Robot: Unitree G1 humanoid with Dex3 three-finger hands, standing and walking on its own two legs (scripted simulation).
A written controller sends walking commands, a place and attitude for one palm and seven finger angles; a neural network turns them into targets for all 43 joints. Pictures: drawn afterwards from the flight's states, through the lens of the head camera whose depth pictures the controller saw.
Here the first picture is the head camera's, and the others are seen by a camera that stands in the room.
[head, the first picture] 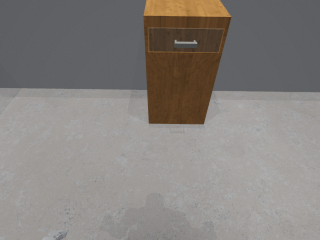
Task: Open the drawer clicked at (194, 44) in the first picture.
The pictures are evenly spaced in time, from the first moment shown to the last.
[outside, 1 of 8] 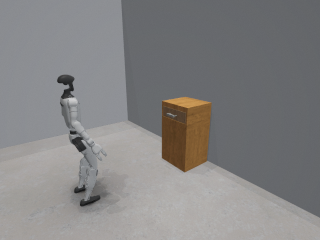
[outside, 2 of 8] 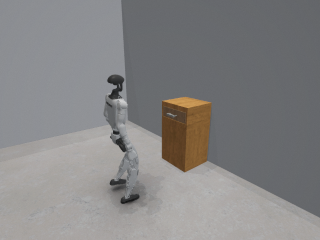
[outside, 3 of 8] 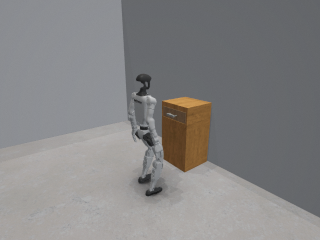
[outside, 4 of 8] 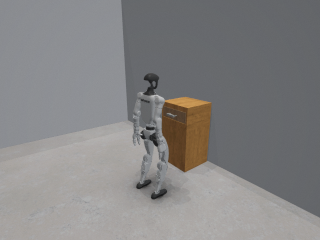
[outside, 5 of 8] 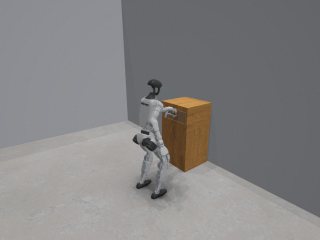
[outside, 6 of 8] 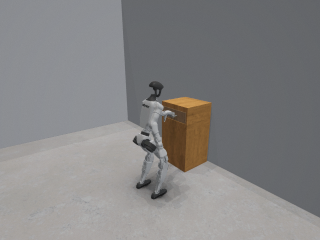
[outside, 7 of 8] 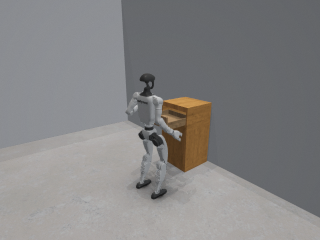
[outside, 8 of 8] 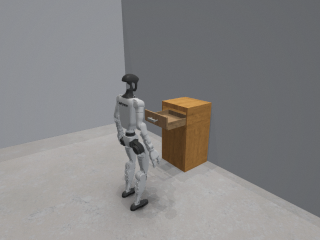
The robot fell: no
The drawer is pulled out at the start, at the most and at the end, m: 0.00 0.30 0.30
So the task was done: yes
